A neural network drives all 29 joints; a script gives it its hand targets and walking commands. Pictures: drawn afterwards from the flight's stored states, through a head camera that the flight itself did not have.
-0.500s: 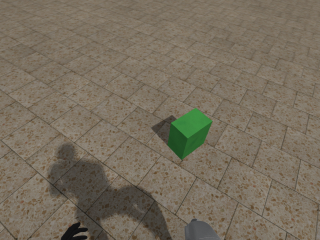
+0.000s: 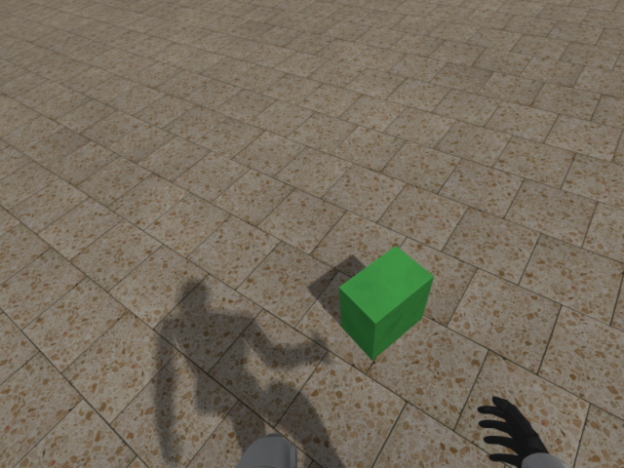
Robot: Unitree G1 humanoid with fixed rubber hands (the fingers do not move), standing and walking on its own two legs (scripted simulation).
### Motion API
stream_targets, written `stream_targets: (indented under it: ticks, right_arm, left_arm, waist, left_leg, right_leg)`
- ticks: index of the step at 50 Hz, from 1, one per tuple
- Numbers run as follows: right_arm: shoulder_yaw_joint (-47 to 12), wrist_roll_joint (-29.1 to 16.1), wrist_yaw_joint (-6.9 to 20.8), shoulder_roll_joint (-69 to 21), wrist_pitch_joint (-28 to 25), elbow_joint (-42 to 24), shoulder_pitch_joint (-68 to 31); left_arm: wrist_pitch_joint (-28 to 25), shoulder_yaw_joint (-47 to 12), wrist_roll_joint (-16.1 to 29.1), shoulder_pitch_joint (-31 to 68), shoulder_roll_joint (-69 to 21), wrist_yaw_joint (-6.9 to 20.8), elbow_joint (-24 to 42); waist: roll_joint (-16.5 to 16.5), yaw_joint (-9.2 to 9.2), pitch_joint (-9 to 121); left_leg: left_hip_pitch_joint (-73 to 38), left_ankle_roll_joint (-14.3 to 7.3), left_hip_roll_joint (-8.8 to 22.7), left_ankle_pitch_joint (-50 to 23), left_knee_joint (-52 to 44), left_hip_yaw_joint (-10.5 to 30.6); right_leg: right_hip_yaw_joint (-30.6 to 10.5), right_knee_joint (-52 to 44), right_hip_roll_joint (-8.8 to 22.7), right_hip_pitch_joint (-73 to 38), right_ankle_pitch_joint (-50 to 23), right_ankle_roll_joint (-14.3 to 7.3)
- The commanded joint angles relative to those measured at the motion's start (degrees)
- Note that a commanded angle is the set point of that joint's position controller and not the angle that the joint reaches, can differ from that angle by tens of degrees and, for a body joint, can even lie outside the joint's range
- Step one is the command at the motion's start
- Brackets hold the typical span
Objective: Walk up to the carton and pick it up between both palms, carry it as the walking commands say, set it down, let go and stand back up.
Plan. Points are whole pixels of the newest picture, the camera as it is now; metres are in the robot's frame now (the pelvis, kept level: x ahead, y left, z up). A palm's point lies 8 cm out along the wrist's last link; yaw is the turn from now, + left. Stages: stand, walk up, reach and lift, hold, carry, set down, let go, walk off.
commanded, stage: walk up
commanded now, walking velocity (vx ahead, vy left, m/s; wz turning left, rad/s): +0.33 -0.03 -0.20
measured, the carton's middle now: (383, 303) +0.71 -0.10 -0.65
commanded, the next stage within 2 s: none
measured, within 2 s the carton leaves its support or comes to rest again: neither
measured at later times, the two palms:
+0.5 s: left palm (168, 419) +0.21 +0.29 -0.16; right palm out of the picture +0.08 -0.20 -0.10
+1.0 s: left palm (207, 417) +0.21 +0.23 -0.15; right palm out of the picture +0.14 -0.24 -0.15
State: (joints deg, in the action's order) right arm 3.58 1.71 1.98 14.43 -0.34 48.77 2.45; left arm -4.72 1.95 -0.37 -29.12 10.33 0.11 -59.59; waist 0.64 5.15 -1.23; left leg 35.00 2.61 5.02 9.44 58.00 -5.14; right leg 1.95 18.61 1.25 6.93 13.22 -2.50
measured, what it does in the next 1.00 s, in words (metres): walks ahead: left foot, then right foot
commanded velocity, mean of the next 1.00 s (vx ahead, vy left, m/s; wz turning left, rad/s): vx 0.12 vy -0.08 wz -0.05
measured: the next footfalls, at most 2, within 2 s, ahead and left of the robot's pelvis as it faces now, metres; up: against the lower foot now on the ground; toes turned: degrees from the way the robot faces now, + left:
left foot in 0.24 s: +0.21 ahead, +0.14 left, +0.00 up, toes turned +5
right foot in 0.74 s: +0.23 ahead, -0.10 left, +0.00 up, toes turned -9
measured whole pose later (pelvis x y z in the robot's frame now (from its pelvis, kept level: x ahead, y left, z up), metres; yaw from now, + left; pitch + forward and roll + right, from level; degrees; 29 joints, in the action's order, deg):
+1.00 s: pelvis +0.15 -0.01 -0.01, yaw -2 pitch -2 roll -1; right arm 3.4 1.7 -2.3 9.6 1.1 59.8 17.7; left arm 0.7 2.3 -0.8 -13.9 10.2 -2.1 -56.3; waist 0.8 -1.2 -1.4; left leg 12.1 1.9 6.2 14.2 28.0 -5.8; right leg 7.5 23.6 -1.0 12.8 9.5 -3.3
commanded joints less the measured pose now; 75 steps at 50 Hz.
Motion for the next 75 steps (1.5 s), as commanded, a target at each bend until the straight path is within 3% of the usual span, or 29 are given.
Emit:
stream_targets:
  ticks: [1,7,10,11,12,13,15,18,22,25,26,28,30,34,37,40,44,51,54,55,56,57,61,64,66,69,70,71,75]
  right_arm:
    - [-0.81,-0.42,-0.13,0.20,0.27,-2.22,-0.73]
    - [-1.22,-0.72,-1.47,-1.27,-1.34,-1.86,-2.56]
    - [-0.52,-0.92,-2.60,0.10,-2.80,1.46,6.05]
    - [0.68,-0.69,-2.89,2.70,-3.73,3.59,13.63]
    - [2.52,-0.27,-3.50,9.31,-4.09,4.44,22.04]
    - [4.12,-1.53,-4.12,14.76,-3.03,4.95,26.03]
    - [1.94,-1.52,-4.37,8.63,-2.45,5.64,20.44]
    - [-0.40,-0.34,-3.17,0.39,-2.79,5.85,15.41]
    - [-0.46,-0.75,-2.83,0.87,-3.74,7.96,19.58]
    - [0.38,-1.05,-2.94,3.18,-4.00,9.32,22.89]
    - [0.34,-0.50,-3.14,2.40,-3.76,9.20,23.74]
    - [-0.90,-0.27,-3.44,0.62,-3.77,9.21,22.29]
    - [-0.17,-0.35,-3.36,2.15,-3.35,9.96,24.56]
    - [0.10,-0.93,-3.92,2.47,-1.55,9.62,25.49]
    - [-1.17,-1.50,-3.65,-3.59,-0.66,10.13,28.37]
    - [-0.81,-0.99,-3.93,-2.91,0.92,8.83,21.90]
    - [0.43,-0.15,-3.99,-1.09,0.94,11.28,22.73]
    - [0.99,0.34,-4.89,-0.51,1.74,10.39,20.90]
    - [1.50,0.79,-5.10,1.85,1.77,10.42,22.70]
    - [1.78,0.83,-5.31,3.64,1.71,10.69,24.21]
    - [2.91,0.64,-5.72,7.34,2.02,9.78,23.17]
    - [3.14,0.37,-6.11,7.59,2.08,9.07,21.28]
    - [2.87,1.09,-5.80,6.77,1.07,5.89,11.90]
    - [3.13,0.96,-4.67,7.52,0.68,7.20,17.58]
    - [1.47,-0.01,-3.70,3.99,0.82,10.36,20.44]
    - [-0.93,-0.72,-2.89,-0.67,0.55,9.35,22.43]
    - [-0.60,-0.85,-3.03,-0.81,1.41,9.14,19.16]
    - [-0.12,-0.82,-2.86,0.05,1.90,8.94,17.37]
    - [-0.67,-1.14,-2.51,-0.28,1.84,11.48,18.52]
  left_arm:
    - [-0.48,0.84,-0.07,-2.44,6.00,-0.80,1.76]
    - [1.15,2.03,-0.80,-4.73,6.87,-1.49,0.32]
    - [1.28,1.87,-0.02,-3.29,5.53,-1.61,0.02]
    - [1.04,1.94,0.86,-2.23,5.67,-1.49,0.46]
    - [0.90,0.63,0.92,-4.12,3.19,-1.26,2.74]
    - [1.89,2.27,-0.45,-1.52,5.94,-1.27,4.12]
    - [3.44,2.84,-1.30,0.69,4.85,-0.45,2.70]
    - [4.92,2.13,-1.55,2.58,0.96,0.94,1.41]
    - [6.32,1.76,-2.01,3.94,1.37,1.81,0.44]
    - [6.72,1.99,-1.46,8.00,2.36,2.25,1.52]
    - [6.66,1.68,-1.71,10.79,2.64,2.04,2.34]
    - [6.22,0.99,-0.40,12.92,1.73,0.67,2.92]
    - [5.60,1.05,-0.04,16.33,2.42,-0.43,4.30]
    - [4.90,0.01,0.15,14.86,1.98,-2.07,4.36]
    - [3.68,0.70,-0.06,12.16,6.50,-2.62,3.45]
    - [4.94,1.63,0.26,16.59,7.45,-2.24,3.45]
    - [4.66,0.57,0.21,12.93,5.09,-2.62,3.62]
    - [5.95,3.21,-1.37,14.48,8.63,-2.03,6.30]
    - [6.14,3.26,-1.18,15.05,8.00,-1.39,8.12]
    - [6.11,3.85,-1.12,15.73,8.27,-0.72,9.17]
    - [6.54,3.88,-1.19,16.25,7.22,-0.02,10.65]
    - [7.13,4.05,-2.49,16.89,6.91,0.52,12.13]
    - [7.22,3.31,-1.73,12.84,3.02,1.42,10.04]
    - [6.75,2.07,-0.57,15.24,3.01,1.38,10.86]
    - [5.21,1.02,-0.22,10.51,2.27,0.12,7.80]
    - [3.47,2.59,-0.87,6.18,10.82,-1.40,6.00]
    - [3.36,2.62,-1.43,7.41,12.09,-1.76,7.06]
    - [3.51,2.34,-1.54,9.91,12.14,-2.07,6.84]
    - [3.22,1.12,-1.15,14.89,8.54,-1.83,6.39]
  waist:
    - [-9.41,-2.34,-2.35]
    - [-11.29,-0.80,-2.08]
    - [-9.62,-4.46,2.45]
    - [-5.78,-7.72,7.72]
    - [7.56,-10.17,16.92]
    - [9.28,-10.48,17.98]
    - [-0.48,-7.19,7.66]
    - [10.50,-3.69,-3.98]
    - [9.98,-3.96,-2.55]
    - [12.60,-4.81,-2.06]
    - [10.48,-5.57,-2.12]
    - [13.34,-4.48,-2.26]
    - [12.88,-6.60,-0.55]
    - [7.64,-6.65,3.51]
    - [-6.99,-7.93,6.06]
    - [-13.26,-7.18,-6.98]
    - [-7.15,-6.71,-2.97]
    - [-4.25,-7.94,-3.67]
    - [0.03,-9.19,-1.56]
    - [5.66,-10.12,-2.32]
    - [17.63,-11.01,-3.97]
    - [17.43,-11.08,-5.22]
    - [6.21,-5.10,-2.17]
    - [10.38,-8.04,-0.24]
    - [11.44,-6.43,2.72]
    - [-13.69,-4.97,4.65]
    - [-12.96,-4.75,2.00]
    - [-9.78,-5.28,-0.93]
    - [-13.19,-6.71,0.00]
  left_leg:
    - [1.57,0.46,-0.61,-3.55,-8.29,0.36]
    - [-4.45,-0.82,-3.20,1.61,-19.83,-1.91]
    - [-19.77,-2.70,-4.10,-1.60,-30.32,-2.98]
    - [-33.03,-3.74,1.17,-11.10,-32.48,-0.08]
    - [-49.97,-8.61,20.09,-25.57,-32.39,19.46]
    - [-51.48,-12.41,30.26,-37.65,-34.86,32.48]
    - [-34.12,-10.60,24.53,-32.59,-37.75,20.36]
    - [-19.19,-5.64,13.39,-11.33,-46.01,11.50]
    - [-19.97,-4.56,10.99,-15.29,-46.52,4.79]
    - [-20.02,-3.92,9.23,-5.81,-47.60,3.41]
    - [-19.94,-4.17,9.01,-5.63,-47.60,3.41]
    - [-21.77,-5.92,4.44,-34.43,-41.63,-2.65]
    - [-27.73,-8.42,5.85,-38.97,-40.00,-1.57]
    - [-27.37,-9.02,8.61,-25.42,-35.13,2.69]
    - [-18.75,-3.74,3.37,7.51,-33.16,2.46]
    - [-21.20,-1.13,1.78,6.78,-34.19,1.39]
    - [-22.78,-0.97,0.28,5.25,-33.41,-0.91]
    - [-22.67,-1.96,0.33,7.60,-28.11,-3.05]
    - [-28.04,-3.56,3.39,9.41,-34.06,-0.31]
    - [-29.18,-5.87,11.17,14.99,-41.30,9.31]
    - [-24.26,-11.26,21.26,15.27,-45.69,19.37]
    - [-20.49,-15.14,25.34,11.82,-47.39,21.71]
    - [-16.38,-8.22,15.24,4.75,-44.57,8.30]
    - [-21.68,-6.23,11.35,0.11,-41.28,2.72]
    - [-22.01,-5.20,6.74,-0.11,-36.81,-0.11]
    - [-12.01,-1.47,0.83,19.51,-24.11,0.87]
    - [-11.73,-0.39,0.28,21.56,-19.26,1.57]
    - [-14.39,0.09,0.61,20.60,-18.25,2.85]
    - [-16.12,-1.53,-1.35,13.73,-19.53,1.72]
  right_leg:
    - [-8.34,-3.75,11.34,-4.88,-34.73,-3.16]
    - [-5.18,2.38,11.66,-7.00,-42.32,-3.09]
    - [-4.15,11.53,9.31,-3.91,-41.80,-0.79]
    - [-2.92,19.01,7.19,3.18,-32.84,0.83]
    - [-0.88,34.71,2.79,16.31,-0.51,2.99]
    - [-3.39,48.29,-1.35,25.06,25.35,4.15]
    - [-7.03,50.62,2.72,22.98,12.66,4.48]
    - [-3.27,44.08,4.27,20.58,3.15,4.22]
    - [0.78,42.76,2.57,20.00,-4.05,4.95]
    - [2.10,38.76,2.79,20.02,-6.63,4.94]
    - [1.93,36.56,2.35,19.95,-7.80,4.79]
    - [1.92,24.53,0.43,13.60,-5.76,4.49]
    - [4.04,19.08,-0.99,14.26,-2.59,4.44]
    - [2.60,5.30,0.72,4.83,-5.51,2.64]
    - [-9.89,-0.93,14.16,-6.47,-21.68,0.51]
    - [-4.57,-5.64,8.98,10.71,2.39,-0.62]
    - [-6.46,-7.70,7.40,8.09,5.96,-1.12]
    - [-4.33,-4.65,6.20,13.57,7.37,-2.42]
    - [-0.40,-0.02,3.25,18.15,5.08,0.80]
    - [2.85,8.46,0.61,21.95,4.16,3.24]
    - [3.79,26.05,-1.00,23.79,9.49,3.31]
    - [-0.24,36.64,1.52,25.19,13.24,3.61]
    - [-1.72,35.30,1.99,18.72,7.99,4.14]
    - [3.24,22.75,-0.39,16.74,8.75,4.27]
    - [5.36,5.96,-2.03,5.49,0.05,4.12]
    - [-13.37,-1.92,15.94,-6.91,-18.60,1.85]
    - [-16.30,-4.26,19.33,-0.22,-18.37,-0.41]
    - [-13.72,-3.58,18.53,6.48,-16.41,-2.56]
    - [-6.12,2.80,12.46,2.58,-32.18,-3.62]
